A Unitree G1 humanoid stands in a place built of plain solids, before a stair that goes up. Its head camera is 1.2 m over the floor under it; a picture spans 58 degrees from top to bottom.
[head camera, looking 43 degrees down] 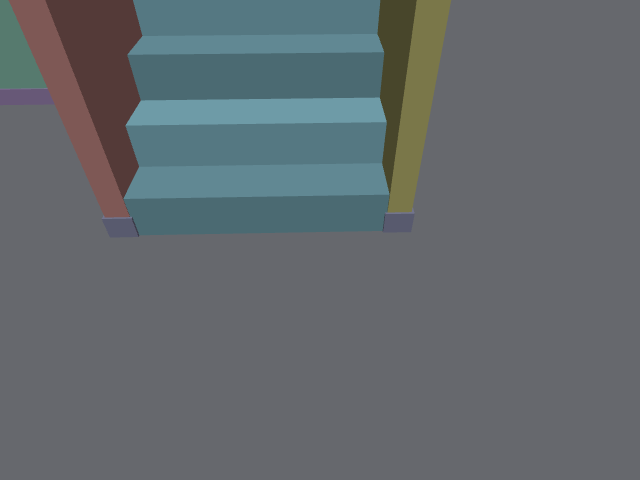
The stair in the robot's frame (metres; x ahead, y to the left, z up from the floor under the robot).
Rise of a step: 0.19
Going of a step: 0.22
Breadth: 1.02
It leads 2 degrees to the left of straight ahead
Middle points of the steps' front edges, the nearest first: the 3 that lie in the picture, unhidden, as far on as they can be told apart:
1.33 0.24 0.19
1.55 0.25 0.38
1.77 0.25 0.57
